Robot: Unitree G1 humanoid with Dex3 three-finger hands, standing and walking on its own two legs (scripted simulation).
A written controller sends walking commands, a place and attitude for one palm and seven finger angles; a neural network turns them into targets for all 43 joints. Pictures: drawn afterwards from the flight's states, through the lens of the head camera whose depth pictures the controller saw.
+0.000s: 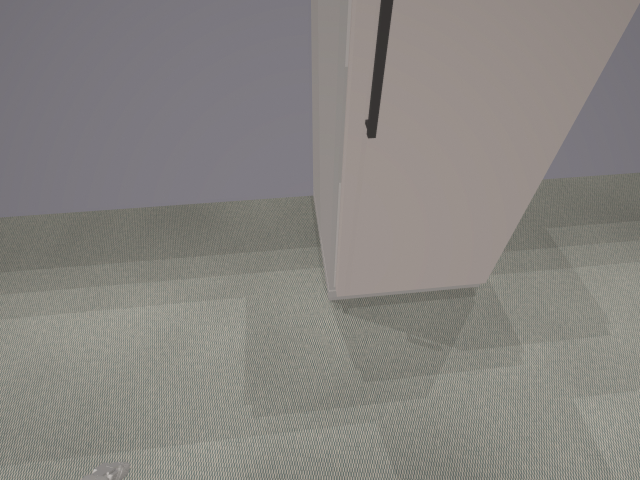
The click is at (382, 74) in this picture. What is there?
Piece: fridge door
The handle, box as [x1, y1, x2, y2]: [365, 0, 392, 137]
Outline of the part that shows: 392,0 381,0 369,116 368,119 365,120 368,137 375,137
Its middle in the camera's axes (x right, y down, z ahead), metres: +0.11 -0.36 +0.71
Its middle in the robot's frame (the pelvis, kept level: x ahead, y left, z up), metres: +0.80 -0.07 +0.19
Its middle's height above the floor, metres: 0.96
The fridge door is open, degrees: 0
